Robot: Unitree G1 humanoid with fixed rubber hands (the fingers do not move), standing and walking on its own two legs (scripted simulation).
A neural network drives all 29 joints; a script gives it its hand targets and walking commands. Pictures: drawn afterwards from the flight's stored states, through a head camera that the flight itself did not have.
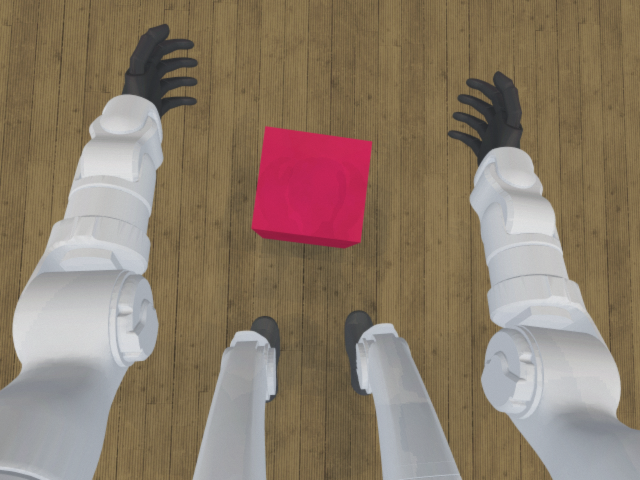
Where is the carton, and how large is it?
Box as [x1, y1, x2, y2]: [251, 126, 371, 248]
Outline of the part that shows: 265,126 251,228 262,237 344,248 360,242 371,141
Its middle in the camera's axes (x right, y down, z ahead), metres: -0.02 -0.10 +0.87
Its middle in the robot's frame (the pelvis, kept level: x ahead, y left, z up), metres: +0.50 -0.02 -0.52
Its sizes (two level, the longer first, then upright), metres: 0.210 0.200 0.250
